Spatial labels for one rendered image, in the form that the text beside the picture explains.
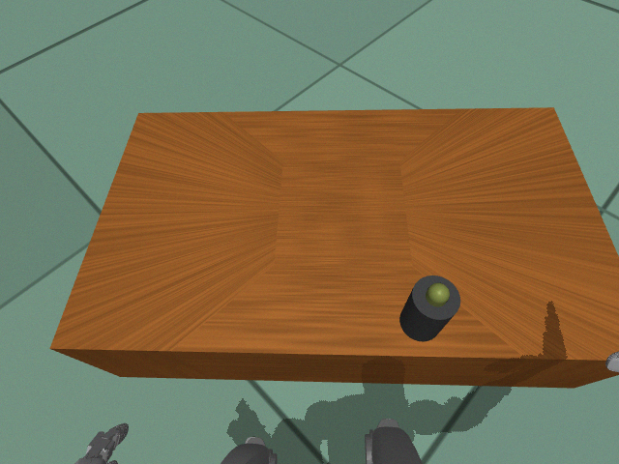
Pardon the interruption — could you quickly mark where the left robot hand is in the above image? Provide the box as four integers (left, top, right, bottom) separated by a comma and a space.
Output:
74, 423, 129, 464

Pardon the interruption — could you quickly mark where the bottle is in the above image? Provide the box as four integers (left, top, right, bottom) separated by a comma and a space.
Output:
399, 275, 460, 342

